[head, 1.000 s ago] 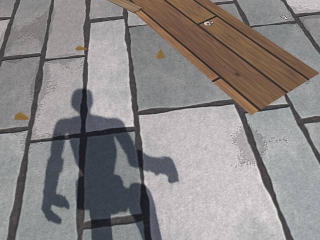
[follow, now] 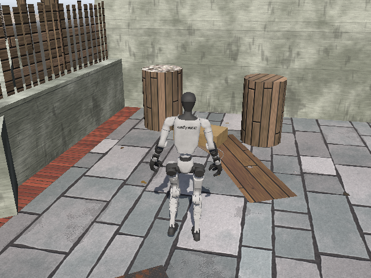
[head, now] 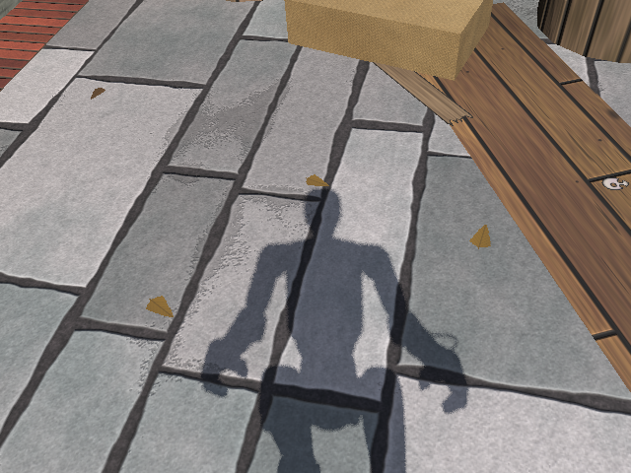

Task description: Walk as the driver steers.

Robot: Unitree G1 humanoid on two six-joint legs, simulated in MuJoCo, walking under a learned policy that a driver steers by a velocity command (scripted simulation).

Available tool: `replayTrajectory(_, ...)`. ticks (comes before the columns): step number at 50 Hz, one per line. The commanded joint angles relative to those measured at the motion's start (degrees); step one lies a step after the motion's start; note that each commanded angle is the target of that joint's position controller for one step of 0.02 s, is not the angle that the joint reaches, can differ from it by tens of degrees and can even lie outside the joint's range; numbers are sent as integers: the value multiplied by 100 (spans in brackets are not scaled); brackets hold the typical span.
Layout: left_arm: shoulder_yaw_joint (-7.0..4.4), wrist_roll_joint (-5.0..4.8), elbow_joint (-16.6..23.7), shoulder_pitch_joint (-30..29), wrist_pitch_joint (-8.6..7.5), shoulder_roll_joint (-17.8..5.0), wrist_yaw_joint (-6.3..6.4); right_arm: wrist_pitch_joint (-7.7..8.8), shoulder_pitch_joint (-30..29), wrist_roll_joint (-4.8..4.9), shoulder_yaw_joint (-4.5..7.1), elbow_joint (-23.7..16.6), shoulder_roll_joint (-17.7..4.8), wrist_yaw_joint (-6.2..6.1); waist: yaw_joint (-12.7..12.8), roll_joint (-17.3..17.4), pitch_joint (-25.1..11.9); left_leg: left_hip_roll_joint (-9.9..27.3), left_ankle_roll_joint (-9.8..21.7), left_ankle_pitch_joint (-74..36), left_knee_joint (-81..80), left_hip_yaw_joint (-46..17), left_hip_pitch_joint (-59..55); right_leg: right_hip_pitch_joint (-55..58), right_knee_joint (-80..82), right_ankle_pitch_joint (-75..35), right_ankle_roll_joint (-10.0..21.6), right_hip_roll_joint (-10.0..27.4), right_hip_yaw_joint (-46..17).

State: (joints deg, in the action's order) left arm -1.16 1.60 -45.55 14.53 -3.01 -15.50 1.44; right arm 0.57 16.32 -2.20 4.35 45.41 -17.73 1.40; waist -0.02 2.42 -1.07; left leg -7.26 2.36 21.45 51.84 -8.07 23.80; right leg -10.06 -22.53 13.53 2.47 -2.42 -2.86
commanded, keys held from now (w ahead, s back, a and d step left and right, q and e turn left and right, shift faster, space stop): w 0.24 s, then w+e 0.30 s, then no key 0.46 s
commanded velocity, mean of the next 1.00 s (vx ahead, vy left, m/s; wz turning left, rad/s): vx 0.35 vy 0.00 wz -0.09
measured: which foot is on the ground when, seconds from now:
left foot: up 0.00-0.32, down 0.34-0.82, up 0.84-1.00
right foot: down 0.00-0.36, up 0.38-0.78, down 0.80-1.00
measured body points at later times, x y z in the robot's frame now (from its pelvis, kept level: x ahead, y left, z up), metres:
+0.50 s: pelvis +0.22 +0.05 +0.00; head +0.24 +0.06 +0.45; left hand +0.22 +0.31 -0.15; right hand +0.34 -0.20 -0.11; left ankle +0.24 +0.12 -0.75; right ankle +0.15 -0.08 -0.66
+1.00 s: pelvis +0.39 +0.01 -0.01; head +0.42 +0.00 +0.44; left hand +0.52 +0.23 -0.14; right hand +0.39 -0.22 -0.17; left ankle +0.37 +0.15 -0.70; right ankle +0.46 -0.06 -0.75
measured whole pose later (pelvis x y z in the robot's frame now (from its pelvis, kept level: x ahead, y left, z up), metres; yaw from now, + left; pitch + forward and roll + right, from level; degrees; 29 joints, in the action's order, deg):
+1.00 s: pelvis +0.39 +0.01 -0.01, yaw -8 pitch -1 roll +1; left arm -0.4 0.9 -53.2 9.6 -1.7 -10.3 1.1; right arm -0.4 15.1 -1.4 0.9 55.6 -11.1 -1.3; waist -1.2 1.2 4.7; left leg 1.3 0.2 27.3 52.2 -0.2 19.6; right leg -18.2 -24.2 5.5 5.7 -3.0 4.2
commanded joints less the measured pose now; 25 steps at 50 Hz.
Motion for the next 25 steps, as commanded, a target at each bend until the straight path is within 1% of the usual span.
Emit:
replayTrajectory(1, -172, -32, 92, 272, -167, -650, -58, 87, -69, -55, 51, -283, -395, 112, 70, -1019, 485, 362, -162, -531, 577, 8, 1495, 795, 1387, 198, 623, 1294, -1469)
replayTrajectory(3, -204, -72, -59, 554, -229, -685, -104, 83, -379, -41, 18, -380, -349, 129, 132, -938, 422, 422, -222, -726, 540, 104, 1677, 984, 1344, -625, 688, 1298, -1211)
replayTrajectory(5, -218, -94, -190, 771, -244, -674, -122, 76, -769, -40, -28, -485, -296, 139, 219, -923, 450, 544, -293, -874, 254, 292, 1849, 1126, 1353, -1141, 748, 1309, -1032)
replayTrajectory(8, -207, -99, -369, 999, -225, -605, -134, 81, -1414, -41, -156, -665, -109, 180, 348, -949, 513, 792, -355, -1180, -565, 839, 1637, 1061, 1339, -1776, 756, 1223, -704)
replayTrajectory(10, -216, -81, -506, 1233, -217, -653, -139, 100, -1838, -5, -242, -790, 19, 204, 478, -965, 555, 802, -299, -1224, -1176, 1094, 1269, 972, 1248, -2145, 744, 1241, -572)
replayTrajectory(12, -240, -60, -625, 1384, -202, -755, -139, 116, -1956, 36, -266, -831, -3, 184, 475, -1007, 567, 726, -147, -1131, -1599, 1233, 849, 967, 1106, -2503, 720, 1355, -557)
replayTrajectory(13, -243, -65, -678, 1436, -191, -773, -132, 132, -1934, 47, -260, -839, -45, 151, 429, -1006, 575, 675, -52, -1086, -1754, 1251, 557, 912, 989, -2808, 709, 1435, -638)
replayTrajectory(14, -247, -70, -714, 1399, -179, -812, -124, 153, -1733, 52, -238, -791, -98, 102, 270, -989, 523, 577, 45, -1012, -1934, 1247, 145, 870, 764, -3337, 670, 1484, -679)
replayTrajectory(15, -253, -91, -737, 1342, -172, -857, -115, 182, -1294, 45, -195, -646, -181, 37, 27, -923, 341, 435, 148, -1000, -2209, 1235, -480, 850, 302, -4093, 599, 1444, -648)
replayTrajectory(16, -243, -142, -756, 1261, -164, -850, -120, 246, -501, 5, -127, -372, -313, -40, -370, -679, -79, 393, 289, -1300, -2627, 1189, -1581, 619, -615, -4377, 475, 1215, -407)
replayTrajectory(17, -192, -196, -637, 1164, -187, -712, -138, 316, 430, -100, -17, -152, -655, -136, -766, -375, -707, 1157, 491, -970, -2726, 441, -3078, -329, -1843, -3213, 362, 954, -245)
replayTrajectory(18, -22, -301, -371, 1412, -190, 5, -159, 328, 1056, -205, 98, -122, -1202, -208, -794, 825, -1555, 3006, 869, -222, -3016, -1803, -4664, -2022, -3718, 309, 141, 223, 229)
replayTrajectory(19, -194, -192, -489, 1538, -107, -557, -89, 245, 981, -17, 129, -49, -1180, -180, -691, 769, -1536, 3374, 1142, 118, -3602, -2937, -3966, -2407, -4551, 1523, 218, 26, -19)
replayTrajectory(20, -260, -119, -488, 1204, -54, -667, -100, 224, 371, 51, 10, -115, -721, -155, -417, 280, -562, 3020, 1009, 466, -3747, -2109, -3137, -2546, -4677, 1078, 287, 380, -213)
replayTrajectory(21, -221, -112, -494, 1008, -49, -445, -159, 265, -55, 78, -77, -160, -369, -129, -277, 230, 21, 2715, 889, 91, -4021, -1374, -2398, -2474, -4477, 699, 274, 554, -155)
replayTrajectory(22, -221, -98, -549, 976, -3, -321, -193, 314, -244, 66, -131, -159, -166, -128, -135, 271, 274, 2432, 703, -370, -4198, -798, -1983, -2294, -4285, 495, 247, 659, -105)
replayTrajectory(23, -238, -20, -590, 1015, 68, -296, -234, 367, -235, 78, -166, -91, -64, -152, -25, 368, 406, 2255, 611, -818, -4298, -370, -1704, -2148, -4175, 405, 199, 719, -71)
replayTrajectory(24, -234, 10, -630, 1059, 128, -208, -276, 422, -214, 75, -169, -39, -38, -160, 46, 336, 417, 2161, 578, -1199, -4348, -54, -1601, -2066, -4192, 293, 167, 710, -30)
replayTrajectory(25, -246, 7, -587, 982, 162, -171, -311, 484, -121, 89, -157, 15, -62, -162, 78, 279, 403, 2148, 590, -1541, -4383, 139, -1611, -2132, -4209, 177, 151, 695, -4)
